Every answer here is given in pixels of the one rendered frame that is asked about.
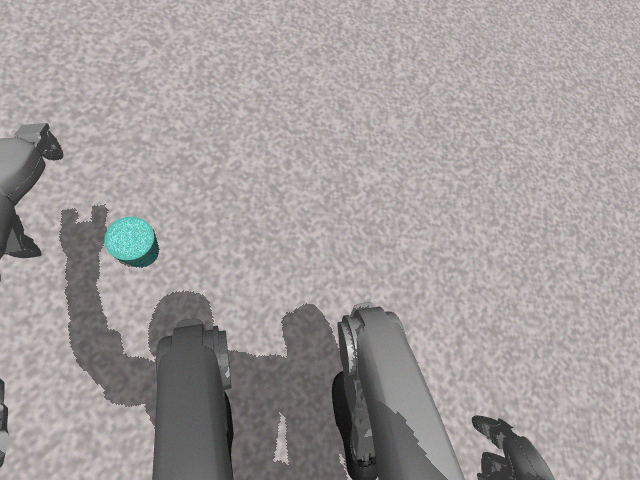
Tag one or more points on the right robot hand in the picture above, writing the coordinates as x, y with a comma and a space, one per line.
522, 460

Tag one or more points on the left robot arm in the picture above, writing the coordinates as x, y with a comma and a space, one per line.
7, 217

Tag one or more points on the cup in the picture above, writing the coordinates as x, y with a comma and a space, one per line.
132, 240

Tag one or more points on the left robot hand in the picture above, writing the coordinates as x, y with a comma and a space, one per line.
21, 165

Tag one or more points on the right robot foot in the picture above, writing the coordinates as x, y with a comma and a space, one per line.
357, 469

